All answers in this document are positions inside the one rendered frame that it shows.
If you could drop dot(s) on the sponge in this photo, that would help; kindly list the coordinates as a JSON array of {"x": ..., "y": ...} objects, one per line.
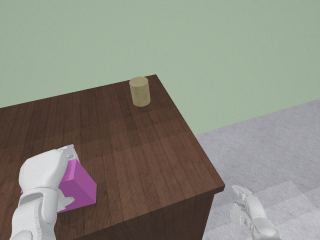
[{"x": 78, "y": 184}]

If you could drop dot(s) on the robot right hand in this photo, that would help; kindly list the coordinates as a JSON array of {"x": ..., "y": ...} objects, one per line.
[{"x": 244, "y": 214}]

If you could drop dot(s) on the robot left forearm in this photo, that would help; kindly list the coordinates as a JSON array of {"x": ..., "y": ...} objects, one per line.
[{"x": 36, "y": 215}]

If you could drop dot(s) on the robot left hand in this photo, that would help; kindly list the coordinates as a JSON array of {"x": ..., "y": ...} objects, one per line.
[{"x": 46, "y": 170}]

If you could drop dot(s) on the table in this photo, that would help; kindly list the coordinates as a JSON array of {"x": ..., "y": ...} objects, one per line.
[{"x": 154, "y": 180}]

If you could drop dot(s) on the robot right forearm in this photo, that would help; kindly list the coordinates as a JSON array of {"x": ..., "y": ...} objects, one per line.
[{"x": 263, "y": 229}]

